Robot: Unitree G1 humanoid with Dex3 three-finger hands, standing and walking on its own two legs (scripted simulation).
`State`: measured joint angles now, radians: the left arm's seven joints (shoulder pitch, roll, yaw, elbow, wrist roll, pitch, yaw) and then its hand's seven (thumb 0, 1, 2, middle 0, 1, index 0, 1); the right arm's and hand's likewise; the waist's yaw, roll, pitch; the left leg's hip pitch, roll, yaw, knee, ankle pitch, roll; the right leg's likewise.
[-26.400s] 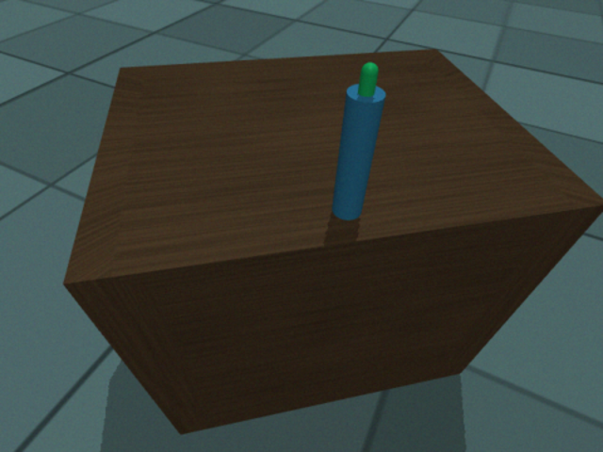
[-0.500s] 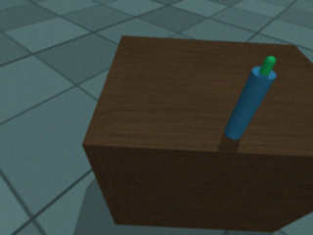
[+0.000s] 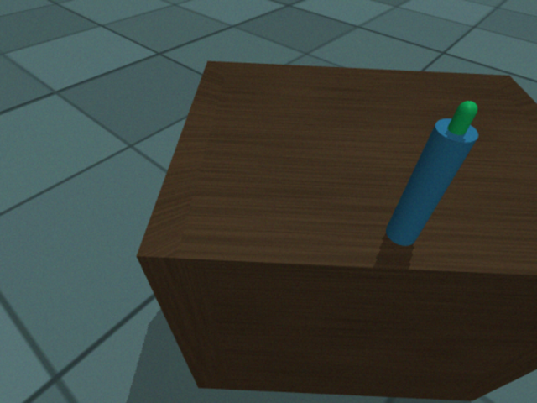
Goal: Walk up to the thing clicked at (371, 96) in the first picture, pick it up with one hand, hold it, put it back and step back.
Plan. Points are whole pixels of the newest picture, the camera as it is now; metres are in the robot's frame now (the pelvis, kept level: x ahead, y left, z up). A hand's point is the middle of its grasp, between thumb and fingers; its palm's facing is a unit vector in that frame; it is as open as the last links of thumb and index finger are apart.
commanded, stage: stand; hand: right
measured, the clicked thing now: (429, 180) +0.42 -0.22 +0.14
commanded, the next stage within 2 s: none
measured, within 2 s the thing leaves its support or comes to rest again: neither
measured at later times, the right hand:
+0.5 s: hand out of the picture +0.06 -0.26 -0.16, palm faces -0.04 +0.94 -0.34, open 8.9 cm
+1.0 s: hand out of the picture +0.06 -0.26 -0.16, palm faces -0.04 +0.94 -0.34, open 7.4 cm
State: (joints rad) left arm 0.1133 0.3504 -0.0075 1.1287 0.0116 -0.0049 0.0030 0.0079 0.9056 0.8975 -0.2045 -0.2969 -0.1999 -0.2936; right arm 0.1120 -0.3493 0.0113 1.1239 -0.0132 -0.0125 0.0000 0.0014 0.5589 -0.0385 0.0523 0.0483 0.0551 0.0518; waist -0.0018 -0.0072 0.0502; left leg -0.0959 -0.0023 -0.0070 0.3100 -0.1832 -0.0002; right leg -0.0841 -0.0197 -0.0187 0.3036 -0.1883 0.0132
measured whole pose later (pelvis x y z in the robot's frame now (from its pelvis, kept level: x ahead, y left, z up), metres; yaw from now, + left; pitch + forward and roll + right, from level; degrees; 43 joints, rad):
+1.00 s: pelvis +0.00 -0.01 +0.00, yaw +0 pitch -2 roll +0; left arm 0.13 0.35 -0.01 1.12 0.01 -0.01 0.00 0.01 0.91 0.90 -0.20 -0.30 -0.20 -0.30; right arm 0.12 -0.35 0.01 1.12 -0.01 -0.01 0.00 0.01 -0.90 -0.90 0.20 0.30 0.20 0.30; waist 0.00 0.00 0.05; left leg -0.10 0.00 -0.02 0.31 -0.17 -0.01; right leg -0.09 -0.01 -0.03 0.30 -0.18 0.00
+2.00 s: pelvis +0.00 -0.01 +0.00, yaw +0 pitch -2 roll +0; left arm 0.12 0.35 0.00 1.12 0.01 -0.01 0.00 0.01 0.91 0.90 -0.20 -0.30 -0.20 -0.30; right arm 0.12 -0.34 0.00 1.12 -0.01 -0.01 0.01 0.01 -0.90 -0.90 0.20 0.30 0.20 0.30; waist 0.00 0.00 0.05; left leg -0.09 0.01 -0.01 0.29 -0.18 -0.01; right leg -0.08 -0.01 -0.02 0.30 -0.19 0.00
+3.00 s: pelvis -0.07 +0.04 -0.02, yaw +0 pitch -1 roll -1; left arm 0.01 0.42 0.06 0.89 0.01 0.07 0.03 0.01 0.91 0.90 -0.20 -0.30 -0.20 -0.29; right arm 0.15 -0.35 -0.05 0.96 -0.03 0.04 0.00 0.01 -0.90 -0.90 0.20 0.30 0.20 0.30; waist -0.02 -0.07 0.21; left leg -0.25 -0.02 -0.02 0.61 -0.35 0.04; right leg -0.47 0.11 0.16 1.03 -0.54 -0.03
